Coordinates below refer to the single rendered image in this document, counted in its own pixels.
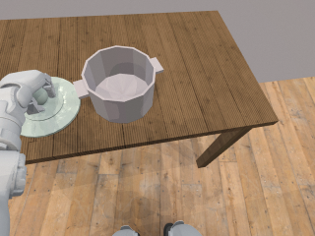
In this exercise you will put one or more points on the left robot hand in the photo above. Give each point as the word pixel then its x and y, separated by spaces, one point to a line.
pixel 34 80

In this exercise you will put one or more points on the table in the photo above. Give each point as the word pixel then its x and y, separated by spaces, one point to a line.
pixel 206 87

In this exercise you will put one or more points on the left robot shin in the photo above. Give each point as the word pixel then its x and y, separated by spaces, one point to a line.
pixel 124 227

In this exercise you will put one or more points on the left robot forearm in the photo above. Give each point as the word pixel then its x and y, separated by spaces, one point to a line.
pixel 15 98

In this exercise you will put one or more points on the left robot upper arm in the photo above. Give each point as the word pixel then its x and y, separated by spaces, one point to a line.
pixel 13 173

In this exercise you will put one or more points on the lid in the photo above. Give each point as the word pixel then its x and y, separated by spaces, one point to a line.
pixel 59 111

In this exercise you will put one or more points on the robot right thigh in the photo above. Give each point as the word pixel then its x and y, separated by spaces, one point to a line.
pixel 183 230

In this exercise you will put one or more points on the knob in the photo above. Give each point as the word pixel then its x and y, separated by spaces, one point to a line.
pixel 40 96

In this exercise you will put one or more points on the pot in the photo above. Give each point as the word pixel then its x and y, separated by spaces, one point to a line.
pixel 120 80

